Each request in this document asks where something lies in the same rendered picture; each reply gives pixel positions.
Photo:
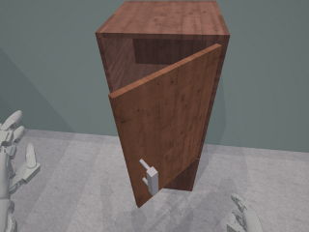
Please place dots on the robot left forearm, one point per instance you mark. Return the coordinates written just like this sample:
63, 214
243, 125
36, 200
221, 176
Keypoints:
7, 220

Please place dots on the right robot hand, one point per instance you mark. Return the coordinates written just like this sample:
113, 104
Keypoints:
248, 220

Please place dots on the handle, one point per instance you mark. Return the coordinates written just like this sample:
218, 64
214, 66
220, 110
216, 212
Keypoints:
152, 179

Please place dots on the cupboard door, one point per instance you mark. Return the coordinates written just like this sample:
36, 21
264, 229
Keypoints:
160, 119

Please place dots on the left robot hand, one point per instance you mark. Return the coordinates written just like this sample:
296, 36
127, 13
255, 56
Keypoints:
10, 136

